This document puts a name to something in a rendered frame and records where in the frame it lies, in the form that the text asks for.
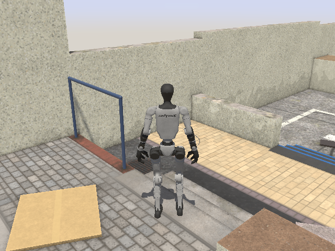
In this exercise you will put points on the robot left hand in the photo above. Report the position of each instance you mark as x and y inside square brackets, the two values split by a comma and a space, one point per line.
[139, 155]

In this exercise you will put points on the robot right forearm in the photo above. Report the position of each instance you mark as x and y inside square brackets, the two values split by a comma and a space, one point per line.
[192, 142]

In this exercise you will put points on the robot left forearm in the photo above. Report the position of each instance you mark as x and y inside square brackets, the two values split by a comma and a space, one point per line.
[142, 142]

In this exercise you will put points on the left robot thigh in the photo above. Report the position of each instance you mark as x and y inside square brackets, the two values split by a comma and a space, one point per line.
[156, 163]

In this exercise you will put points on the robot right hand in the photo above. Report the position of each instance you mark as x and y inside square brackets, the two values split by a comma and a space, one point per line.
[195, 156]

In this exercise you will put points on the robot right foot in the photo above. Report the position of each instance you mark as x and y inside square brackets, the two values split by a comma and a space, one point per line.
[180, 210]

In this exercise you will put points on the right robot upper arm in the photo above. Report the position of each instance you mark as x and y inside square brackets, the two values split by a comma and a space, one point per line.
[186, 119]

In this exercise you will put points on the left robot upper arm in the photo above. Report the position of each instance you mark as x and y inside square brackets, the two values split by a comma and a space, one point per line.
[148, 120]

